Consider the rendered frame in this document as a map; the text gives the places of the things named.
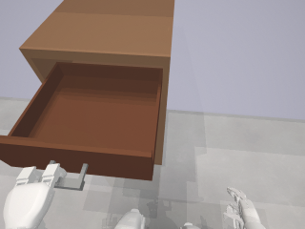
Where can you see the cabinet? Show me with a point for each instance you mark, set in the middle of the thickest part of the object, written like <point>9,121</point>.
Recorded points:
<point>131,33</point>

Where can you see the handle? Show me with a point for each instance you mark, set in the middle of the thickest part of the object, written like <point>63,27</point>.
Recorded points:
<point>70,183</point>

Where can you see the drawer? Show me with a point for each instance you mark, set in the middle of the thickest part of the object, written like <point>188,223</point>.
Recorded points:
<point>105,116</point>

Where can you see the right robot hand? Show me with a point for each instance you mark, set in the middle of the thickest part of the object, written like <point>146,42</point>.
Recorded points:
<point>237,216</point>

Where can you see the left robot shin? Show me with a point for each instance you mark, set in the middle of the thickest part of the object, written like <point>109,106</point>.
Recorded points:
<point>135,210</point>

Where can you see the left robot hand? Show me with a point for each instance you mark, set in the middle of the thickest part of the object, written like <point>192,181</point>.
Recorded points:
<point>28,202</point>

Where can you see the robot left thigh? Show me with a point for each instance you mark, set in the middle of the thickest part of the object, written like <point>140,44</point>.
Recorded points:
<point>131,220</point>

